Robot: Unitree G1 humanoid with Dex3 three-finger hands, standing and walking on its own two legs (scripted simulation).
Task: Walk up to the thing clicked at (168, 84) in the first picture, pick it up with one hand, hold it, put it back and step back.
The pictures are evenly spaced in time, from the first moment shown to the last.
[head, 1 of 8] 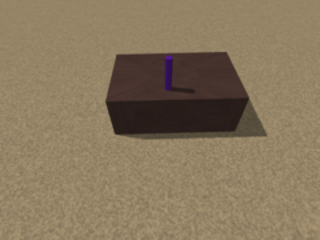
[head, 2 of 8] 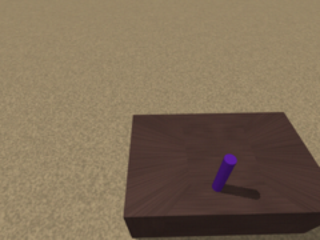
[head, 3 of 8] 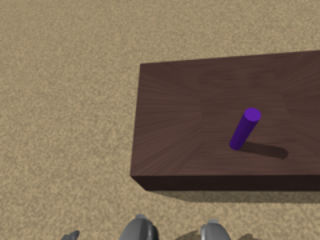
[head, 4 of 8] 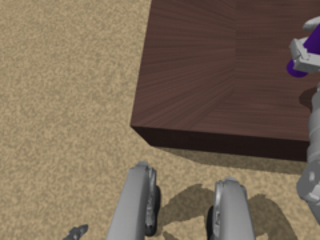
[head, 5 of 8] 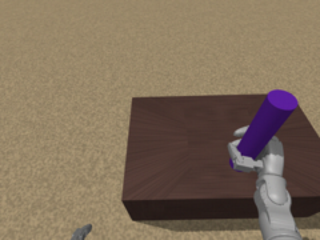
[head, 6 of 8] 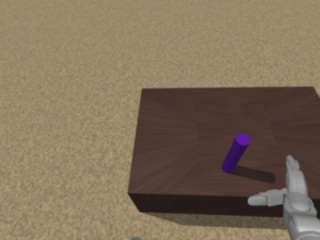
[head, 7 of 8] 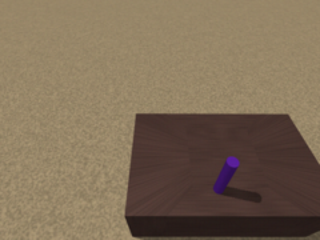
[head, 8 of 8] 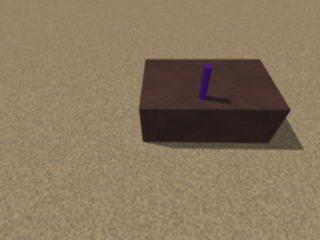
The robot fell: no
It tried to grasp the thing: yes
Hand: right
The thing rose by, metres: 0.37
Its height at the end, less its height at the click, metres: +0.00
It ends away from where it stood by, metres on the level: 0.01
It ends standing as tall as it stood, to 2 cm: yes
